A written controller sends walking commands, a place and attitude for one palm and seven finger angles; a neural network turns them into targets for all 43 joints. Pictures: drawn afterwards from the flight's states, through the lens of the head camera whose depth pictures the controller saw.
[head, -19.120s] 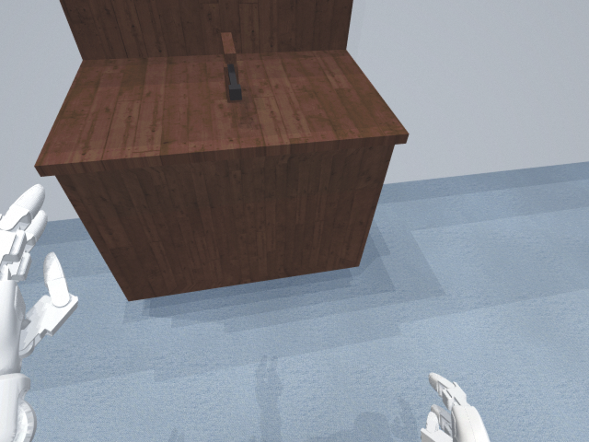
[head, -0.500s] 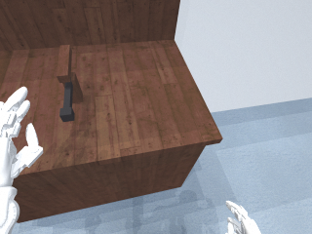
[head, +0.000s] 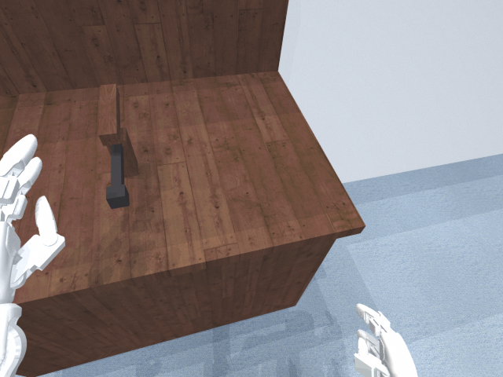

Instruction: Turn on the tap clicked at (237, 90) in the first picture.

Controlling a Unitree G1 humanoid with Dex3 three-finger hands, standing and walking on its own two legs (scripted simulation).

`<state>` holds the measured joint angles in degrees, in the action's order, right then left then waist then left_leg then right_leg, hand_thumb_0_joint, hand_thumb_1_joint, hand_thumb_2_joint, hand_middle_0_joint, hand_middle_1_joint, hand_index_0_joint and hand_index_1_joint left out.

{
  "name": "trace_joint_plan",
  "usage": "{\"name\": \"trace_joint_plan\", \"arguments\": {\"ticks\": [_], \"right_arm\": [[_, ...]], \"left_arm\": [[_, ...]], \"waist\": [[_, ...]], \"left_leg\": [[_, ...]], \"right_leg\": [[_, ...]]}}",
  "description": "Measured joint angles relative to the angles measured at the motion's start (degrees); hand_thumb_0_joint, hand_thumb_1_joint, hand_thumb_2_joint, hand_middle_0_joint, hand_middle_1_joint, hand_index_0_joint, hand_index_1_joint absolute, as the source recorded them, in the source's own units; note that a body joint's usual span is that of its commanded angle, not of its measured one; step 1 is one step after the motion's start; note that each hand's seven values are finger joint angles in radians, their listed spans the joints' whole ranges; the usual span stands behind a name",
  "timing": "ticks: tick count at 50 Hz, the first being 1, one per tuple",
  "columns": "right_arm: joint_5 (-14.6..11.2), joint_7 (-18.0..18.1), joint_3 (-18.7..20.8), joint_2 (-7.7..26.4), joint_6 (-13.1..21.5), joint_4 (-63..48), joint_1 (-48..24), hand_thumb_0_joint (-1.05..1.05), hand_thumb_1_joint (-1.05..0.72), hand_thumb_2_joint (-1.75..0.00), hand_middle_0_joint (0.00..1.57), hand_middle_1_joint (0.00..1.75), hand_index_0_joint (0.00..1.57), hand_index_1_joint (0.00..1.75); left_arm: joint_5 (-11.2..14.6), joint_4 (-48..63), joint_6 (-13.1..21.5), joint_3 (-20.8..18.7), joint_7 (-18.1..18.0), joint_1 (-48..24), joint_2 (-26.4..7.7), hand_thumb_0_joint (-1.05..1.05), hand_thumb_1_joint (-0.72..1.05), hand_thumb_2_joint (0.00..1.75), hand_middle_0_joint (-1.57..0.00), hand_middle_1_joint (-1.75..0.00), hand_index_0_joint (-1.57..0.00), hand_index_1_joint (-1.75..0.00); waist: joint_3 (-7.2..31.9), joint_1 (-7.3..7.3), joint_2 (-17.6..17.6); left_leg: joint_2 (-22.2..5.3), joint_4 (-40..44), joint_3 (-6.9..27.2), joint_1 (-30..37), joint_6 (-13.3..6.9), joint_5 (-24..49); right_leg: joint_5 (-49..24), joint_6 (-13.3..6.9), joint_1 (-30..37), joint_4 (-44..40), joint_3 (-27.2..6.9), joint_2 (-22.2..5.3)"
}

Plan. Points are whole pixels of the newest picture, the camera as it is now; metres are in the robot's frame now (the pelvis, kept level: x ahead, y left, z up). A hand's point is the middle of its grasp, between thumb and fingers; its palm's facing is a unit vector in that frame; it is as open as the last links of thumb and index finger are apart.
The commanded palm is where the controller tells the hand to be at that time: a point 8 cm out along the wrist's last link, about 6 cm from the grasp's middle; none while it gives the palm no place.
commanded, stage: look again from close up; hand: left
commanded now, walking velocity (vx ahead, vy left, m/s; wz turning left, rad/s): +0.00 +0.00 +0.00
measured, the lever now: (118, 196) +0.35 +0.26 +0.06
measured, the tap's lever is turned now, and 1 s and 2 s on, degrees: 0 0 0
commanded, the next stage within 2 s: come to a stop and stand still in 0.26 s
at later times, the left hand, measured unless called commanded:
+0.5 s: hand (25, 204) +0.24 +0.28 +0.19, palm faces +0.47 -0.78 -0.42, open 7.4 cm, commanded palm +0.16 +0.27 +0.18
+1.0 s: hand (67, 237) +0.22 +0.23 +0.18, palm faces +0.39 -0.88 -0.27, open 7.4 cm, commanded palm +0.16 +0.27 +0.18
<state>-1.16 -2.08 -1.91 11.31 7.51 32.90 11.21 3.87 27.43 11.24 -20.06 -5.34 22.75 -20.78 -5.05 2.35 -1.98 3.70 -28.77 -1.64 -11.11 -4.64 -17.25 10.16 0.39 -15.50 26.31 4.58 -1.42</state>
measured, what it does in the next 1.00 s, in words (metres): stands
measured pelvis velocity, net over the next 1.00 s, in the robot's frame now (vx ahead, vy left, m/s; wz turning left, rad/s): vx -0.01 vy -0.01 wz -0.02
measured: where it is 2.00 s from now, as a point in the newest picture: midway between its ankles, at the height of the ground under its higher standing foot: outside the picture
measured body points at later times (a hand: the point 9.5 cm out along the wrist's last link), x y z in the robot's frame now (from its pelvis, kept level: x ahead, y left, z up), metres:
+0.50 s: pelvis -0.01 -0.01 +0.00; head +0.03 +0.02 +0.45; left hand +0.21 +0.32 +0.21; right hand +0.18 -0.22 -0.07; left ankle -0.02 +0.06 -0.74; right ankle +0.04 -0.13 -0.74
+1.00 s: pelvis -0.01 -0.01 +0.00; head +0.00 +0.01 +0.45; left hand +0.19 +0.27 +0.19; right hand +0.16 -0.24 -0.06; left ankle -0.02 +0.06 -0.74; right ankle +0.04 -0.13 -0.74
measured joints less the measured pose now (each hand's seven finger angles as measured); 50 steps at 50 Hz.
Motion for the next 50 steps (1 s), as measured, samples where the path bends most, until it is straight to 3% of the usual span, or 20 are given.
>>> {"name": "trace_joint_plan", "arguments": {"ticks": [9,20,21,22,24,25,28,31,34,40,45,50], "right_arm": [[-0.11,1.56,0.98,0.69,-0.68,-0.4,-0.35,0.01,-0.91,-0.89,0.2,0.3,0.21,0.3],[-0.17,2.58,0.98,1.06,-1.04,-0.53,0.09,0.01,-0.91,-0.89,0.2,0.3,0.2,0.3],[0.58,2.88,1.32,0.92,-0.04,-0.99,0.96,0.01,-0.91,-0.89,0.2,0.3,0.2,0.3],[0.87,3.02,1.34,0.57,1.09,-0.57,1.55,0.01,-0.91,-0.89,0.2,0.3,0.2,0.3],[1.09,2.56,0.44,-0.29,1.74,0.63,1.03,0.01,-0.91,-0.89,0.2,0.3,0.2,0.3],[0.88,2.07,0.09,-0.58,1.97,0.73,0.74,0.01,-0.91,-0.89,0.2,0.3,0.2,0.3],[0.72,0.58,0.27,-0.43,2.64,-0.4,0.97,0.01,-0.91,-0.89,0.2,0.3,0.21,0.3],[0.35,-0.01,0.65,0.09,2.62,-0.89,1.46,0.01,-0.91,-0.89,0.2,0.3,0.21,0.3],[0.19,0.72,0.59,-0.34,1.81,-0.51,2.04,0.01,-0.91,-0.89,0.2,0.3,0.21,0.3],[0.16,2.48,0.02,-1.24,1.03,0.14,3.54,0.01,-0.91,-0.89,0.2,0.3,0.21,0.3],[0.4,2.11,0.37,0.13,2.69,1.06,3.42,0.01,-0.91,-0.89,0.2,0.3,0.21,0.3],[0.59,1.82,0.79,0.67,2.85,1.03,2.03,0.01,-0.91,-0.89,0.2,0.3,0.21,0.3]], "left_arm": [[0.31,1.12,0.63,-1.19,-0.04,2.26,-1.65,0.02,0.89,0.89,-0.21,-0.3,-0.21,-0.3],[0.16,0.01,-0.89,0.63,-0.06,3.27,0.38,0.02,0.89,0.89,-0.21,-0.3,-0.21,-0.3],[-2.78,-0.3,-1.18,-0.16,1.05,0.32,-1.69,0.02,0.89,0.89,-0.21,-0.3,-0.21,-0.3],[-3.99,-2.68,0.54,-1.59,2.16,-4.34,-4.57,0.02,0.89,0.89,-0.21,-0.3,-0.21,-0.3],[-3.05,-6.81,2.89,-5.16,1.84,-10.46,-7.6,0.02,0.89,0.89,-0.22,-0.3,-0.21,-0.31],[-2.07,-7.9,3.39,-6.57,1.19,-11.64,-7.57,0.02,0.89,0.89,-0.21,-0.3,-0.21,-0.31],[-0.42,-7.13,3.66,-6.32,-0.07,-9.93,-3.42,0.02,0.89,0.89,-0.21,-0.3,-0.21,-0.3],[-0.51,-4.44,4.27,-1.0,0.24,-3.62,1.0,0.02,0.9,0.9,-0.2,-0.3,-0.2,-0.3],[-1.17,-4.19,4.54,2.93,1.43,0.98,1.69,0.02,0.9,0.89,-0.2,-0.3,-0.2,-0.3],[-1.09,-6.67,3.68,-1.09,1.11,-0.47,-1.9,0.02,0.89,0.89,-0.22,-0.3,-0.21,-0.31],[-0.84,-3.92,4.39,-2.02,-0.42,-3.86,0.52,0.02,0.89,0.89,-0.21,-0.3,-0.21,-0.3],[-1.64,-2.9,5.3,0.97,-0.49,-3.17,2.37,0.02,0.9,0.89,-0.2,-0.3,-0.2,-0.3]], "waist": [[0.8,-1.62,0.83],[0.92,-1.24,0.94],[0.59,-0.18,0.84],[0.53,0.8,0.35],[0.09,1.55,-0.76],[0.08,1.38,-1.01],[0.78,0.1,0.15],[1.78,-1.17,1.82],[2.33,-1.88,1.75],[1.61,-0.82,-0.82],[1.12,0.6,-0.82],[2.24,0.07,-0.19]], "left_leg": [[-0.59,1.26,-0.13,0.9,0.31,0.3],[-0.71,2.39,-0.08,1.92,0.38,0.8],[-0.89,1.29,0.16,1.05,0.4,0.55],[-0.94,0.11,0.55,-0.13,0.44,0.26],[-1.13,0.0,0.44,-0.39,0.73,0.41],[-1.17,0.39,0.02,-0.13,0.79,0.64],[-0.95,0.65,-1.14,0.42,0.66,0.68],[-0.53,0.66,-1.99,0.99,0.06,0.33],[-0.19,0.87,-2.09,1.47,0.03,0.34],[-0.53,0.62,-0.96,1.44,0.56,0.66],[-1.04,0.41,-0.53,1.63,0.88,0.62],[-1.21,1.13,-0.9,2.09,0.88,0.75]], "right_leg": [[-0.84,-0.18,1.19,-2.13,-0.12,0.69],[-1.33,-0.3,2.24,-3.3,-0.09,0.86],[-1.2,-0.36,1.71,-2.72,0.21,0.97],[-0.92,-0.59,0.8,-1.84,0.65,0.94],[-1.12,-1.11,0.41,-1.72,0.58,1.15],[-1.36,-1.19,0.34,-1.73,0.17,1.21],[-1.27,-0.83,0.08,-0.95,-1.02,1.04],[-0.75,-0.22,0.0,-0.03,-1.92,0.69],[-0.24,-0.04,0.06,0.69,-2.08,0.34],[-0.23,-0.79,0.52,0.66,-0.9,0.55],[-0.86,-1.06,1.44,-0.59,-0.41,1.05],[-1.34,-0.96,1.92,-1.65,-0.79,1.31]]}}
